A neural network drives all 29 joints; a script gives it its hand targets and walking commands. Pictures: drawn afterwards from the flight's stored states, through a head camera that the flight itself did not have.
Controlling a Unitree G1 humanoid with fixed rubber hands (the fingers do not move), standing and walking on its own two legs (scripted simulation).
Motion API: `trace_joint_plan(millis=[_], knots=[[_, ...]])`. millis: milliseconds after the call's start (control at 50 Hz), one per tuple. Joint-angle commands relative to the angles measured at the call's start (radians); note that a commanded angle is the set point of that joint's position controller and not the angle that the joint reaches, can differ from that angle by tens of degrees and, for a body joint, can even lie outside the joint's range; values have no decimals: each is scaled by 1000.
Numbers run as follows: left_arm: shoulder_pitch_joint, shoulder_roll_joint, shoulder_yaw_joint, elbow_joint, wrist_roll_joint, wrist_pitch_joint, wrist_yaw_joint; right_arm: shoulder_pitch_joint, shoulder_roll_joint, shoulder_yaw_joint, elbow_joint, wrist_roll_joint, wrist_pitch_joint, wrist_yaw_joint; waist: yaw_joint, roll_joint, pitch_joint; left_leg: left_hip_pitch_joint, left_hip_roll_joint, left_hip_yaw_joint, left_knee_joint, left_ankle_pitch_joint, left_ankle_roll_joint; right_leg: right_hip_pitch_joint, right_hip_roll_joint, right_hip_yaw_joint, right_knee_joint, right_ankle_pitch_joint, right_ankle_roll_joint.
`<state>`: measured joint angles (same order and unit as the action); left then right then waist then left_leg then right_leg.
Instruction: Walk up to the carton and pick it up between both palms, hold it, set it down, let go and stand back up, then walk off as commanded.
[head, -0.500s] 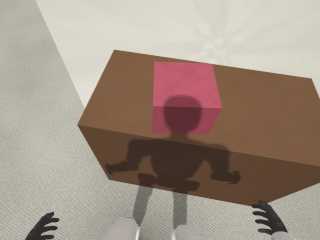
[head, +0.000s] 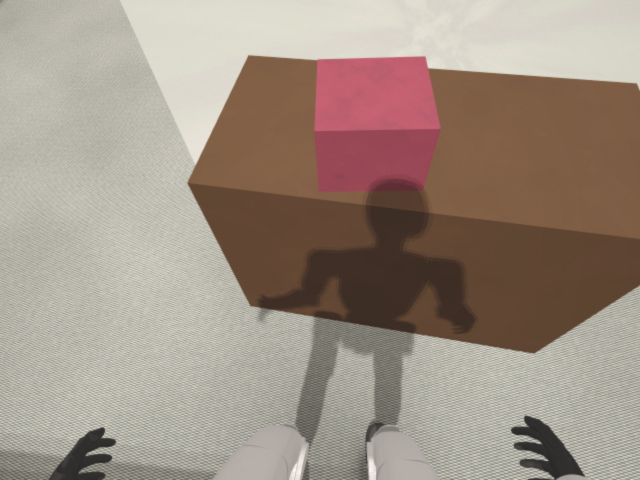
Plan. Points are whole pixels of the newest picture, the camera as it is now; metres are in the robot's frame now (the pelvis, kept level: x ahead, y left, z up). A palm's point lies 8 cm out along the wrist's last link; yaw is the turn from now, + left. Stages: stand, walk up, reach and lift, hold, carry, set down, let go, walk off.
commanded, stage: walk off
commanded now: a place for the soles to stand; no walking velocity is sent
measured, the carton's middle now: (370, 125) +0.68 -0.03 -0.04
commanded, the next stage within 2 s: stand in 1.76 s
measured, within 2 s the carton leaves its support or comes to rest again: neither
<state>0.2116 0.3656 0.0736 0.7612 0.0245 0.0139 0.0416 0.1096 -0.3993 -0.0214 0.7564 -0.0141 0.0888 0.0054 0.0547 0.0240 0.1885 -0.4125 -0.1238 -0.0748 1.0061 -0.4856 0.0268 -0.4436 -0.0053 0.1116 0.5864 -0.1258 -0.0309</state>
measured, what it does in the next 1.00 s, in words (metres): steps on the spot: left foot, then right foot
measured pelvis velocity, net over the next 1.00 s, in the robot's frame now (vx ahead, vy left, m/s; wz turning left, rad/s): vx -0.04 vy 0.03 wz -0.03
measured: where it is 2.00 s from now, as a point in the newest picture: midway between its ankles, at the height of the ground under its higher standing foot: outside the picture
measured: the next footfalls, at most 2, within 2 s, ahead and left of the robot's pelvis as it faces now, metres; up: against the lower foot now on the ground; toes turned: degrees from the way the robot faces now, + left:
left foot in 0.08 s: +0.02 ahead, +0.12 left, +0.00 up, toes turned -6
right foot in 0.56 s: -0.08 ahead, -0.10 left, +0.00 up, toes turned +3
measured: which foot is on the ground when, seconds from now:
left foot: up 0.00-0.06, down 0.08-0.58, up 0.60-0.94, down 0.96-1.00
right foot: down 0.00-0.10, up 0.12-0.54, down 0.56-0.98, up 1.00-1.00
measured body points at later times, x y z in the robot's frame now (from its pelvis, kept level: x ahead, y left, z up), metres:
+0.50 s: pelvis -0.10 +0.03 +0.02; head -0.07 +0.04 +0.46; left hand -0.08 +0.35 -0.11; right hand +0.02 -0.28 -0.08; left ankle -0.02 +0.13 -0.72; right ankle -0.14 -0.11 -0.69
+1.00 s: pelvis -0.04 +0.03 +0.00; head -0.01 +0.02 +0.45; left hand -0.02 +0.36 -0.11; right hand +0.07 -0.28 -0.12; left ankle +0.06 +0.14 -0.73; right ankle -0.12 -0.10 -0.71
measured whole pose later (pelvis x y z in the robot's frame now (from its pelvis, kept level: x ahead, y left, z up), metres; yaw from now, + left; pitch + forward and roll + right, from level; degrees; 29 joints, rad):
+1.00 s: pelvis -0.04 +0.03 +0.00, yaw -1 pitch -2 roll +1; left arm 0.35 0.38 0.08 0.91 0.02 -0.04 0.01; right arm 0.22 -0.39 -0.03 0.85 -0.03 -0.02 0.03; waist 0.05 0.01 0.08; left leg -0.36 -0.06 -0.06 0.53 -0.11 0.03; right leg -0.17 0.01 0.08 0.71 -0.45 -0.03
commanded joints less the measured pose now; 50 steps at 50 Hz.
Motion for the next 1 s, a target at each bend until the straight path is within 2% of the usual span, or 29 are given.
trace_joint_plan(millis=[0, 40, 60, 80, 100, 120, 140, 180, 280, 320, 360, 440, 500, 520, 540, 560, 580, 600, 640, 680, 720, 780, 800, 840, 880, 900, 940, 960, 980], knots=[[-17, 316, 98, -57, 20, 3, -7, 261, -157, -111, 14, 4, -26, 9, -85, -266, -242, 314, 70, 62, -281, 49, -13, -49, -180, 206, -290, -418, -109], [24, 255, 87, -33, 13, 23, -2, 268, -159, -112, 36, -19, -35, 10, -102, -99, -248, 418, 96, -11, -464, 106, 31, -154, -103, 148, -87, -477, -52], [89, 226, 74, -15, 4, 27, -2, 250, -187, -119, 16, -31, -40, 6, -97, 37, -250, 379, 157, -168, -598, -78, 48, -179, 7, 67, 79, -538, -16], [41, 168, 70, -39, -14, 25, 2, 185, -272, -119, 0, -45, -51, -4, -106, 218, -181, 170, 418, -540, -744, -197, 118, -248, 147, 34, 376, -458, 39], [-5, 272, 90, -44, -11, 23, 20, 94, -323, -130, -44, -39, -54, -4, -119, 114, -105, -46, 462, -650, -848, -343, 152, -156, 145, 127, 514, -437, 24], [22, 278, 97, -12, -15, 17, 22, 1, -280, -110, -54, -43, -55, -13, -71, 59, -30, -144, 419, -543, -811, -249, 183, -129, 147, 154, 624, -398, 28], [94, 267, 82, 13, -31, 13, 15, -56, -250, -107, -64, -44, -73, -19, -26, 22, -48, -13, 368, -475, -789, -178, 92, -140, 134, 172, 597, -333, 23], [188, 248, 83, 75, -24, 4, -4, -32, -192, -107, -54, -44, -84, -24, -17, 36, -176, 167, 280, -317, -700, -27, 67, -109, 132, 130, 589, -272, 40], [217, 267, 83, 123, -12, 1, -29, 123, -193, -114, -21, -20, -103, -23, -89, 95, -249, 406, 316, -387, -797, -271, 10, -129, 109, 82, 451, -282, 60], [202, 243, 68, 122, -3, -13, -27, 131, -188, -116, -8, -24, -110, -17, -97, 135, -216, 414, 335, -392, -772, -251, 101, -122, 77, 44, 409, -312, 57], [182, 247, 74, 103, -1, -28, -36, 214, -208, -123, -6, -16, -113, -17, -128, 47, -225, 527, 345, -418, -773, -204, 108, -153, 70, 36, 313, -361, 36], [213, 202, 63, 119, 1, -44, -51, 180, -217, -124, -16, -13, -118, -3, -104, 87, -236, 434, 343, -331, -743, -174, 177, 7, 28, -62, 128, -424, 9], [347, 172, 65, 168, 2, -52, -43, 48, -234, -118, -43, -24, -87, 17, -20, 171, -238, 153, 254, -128, -726, -198, 71, 357, 72, -219, -182, -325, 13], [394, 186, 83, 204, 4, -53, -45, -10, -210, -115, -53, -28, -80, 19, 32, 89, -209, 53, 159, -47, -643, -179, -11, 502, 85, -226, -281, -286, 3], [444, 208, 90, 192, 7, -52, -39, 11, -166, -99, -67, -26, -74, 18, 51, -77, -183, -72, 134, 8, -389, -173, -19, 503, -16, 19, -385, -491, -36], [343, 277, 97, 151, 25, -59, -29, 8, -126, -77, -64, -10, -76, 18, 12, -241, -97, -252, 22, 100, -184, -1, -49, 390, -245, 483, -490, -792, -109], [242, 346, 120, 109, 31, -67, -25, -5, -147, -87, -60, -24, -83, 12, 16, -146, 32, -319, 79, 20, -104, 67, -23, 242, -371, 567, -537, -877, -201], [157, 348, 114, 95, 28, -77, -13, 13, -178, -102, -19, -24, -84, 12, -12, -57, 115, -294, 122, -37, -31, 78, -23, 166, -358, 504, -504, -809, -221], [114, 303, 90, 99, 20, -89, -6, 52, -183, -98, 6, -5, -79, 33, -62, -65, 137, -216, 111, -56, 56, 168, -7, 108, -268, 365, -499, -691, -172], [153, 266, 81, 119, 18, -86, -20, 32, -170, -88, 5, 0, -83, 39, -53, -45, 54, -190, 116, -14, 21, 212, -12, 188, -223, 322, -470, -552, -148], [178, 276, 74, 119, 19, -90, -27, 22, -165, -94, 4, -8, -79, 49, -29, -116, -31, -194, 117, 9, -130, 192, -47, 352, -173, 252, -411, -501, -128], [211, 267, 63, 108, 8, -77, -32, -8, -139, -79, -4, 0, -88, 42, -3, -209, -91, -172, 95, 56, -296, 151, -29, 483, -166, 199, -360, -336, -118], [221, 309, 78, 95, 9, -79, -36, 8, -136, -78, -23, -5, -94, 41, 2, -156, -121, -137, 103, 53, -335, 111, -31, 457, -192, 213, -334, -332, -149], [206, 280, 70, 97, 0, -73, -29, 14, -107, -74, 0, -6, -110, 36, 4, -182, -148, 0, 100, 76, -471, 183, -13, 403, -172, 122, -252, -151, -142], [135, 278, 61, 93, -11, -75, -24, 87, -116, -81, 20, -11, -118, 25, -51, -122, -184, 181, 116, 65, -605, 380, -6, 305, -150, 20, -132, 8, -123], [124, 232, 45, 83, -22, -71, -23, 142, -148, -102, 28, -17, -126, 18, -89, -32, -243, 365, 117, 46, -644, 403, 19, 215, -98, -19, 10, 80, -88], [101, 184, 30, 67, -22, -67, -22, 262, -220, -123, 59, -32, -134, -4, -150, 92, -380, 593, 238, -202, -570, 250, 98, -15, -31, -63, 251, -24, -44], [147, 146, 22, 72, -26, -69, -18, 179, -268, -119, 39, -24, -133, -5, -96, 214, -301, 486, 436, -535, -722, 219, 181, -94, 66, -81, 398, -386, -16], [153, 236, 49, 89, -14, -57, -14, 165, -299, -113, 54, -8, -138, 0, -91, 110, -243, 327, 461, -598, -754, 92, 265, -21, 30, -11, 447, -474, -26]])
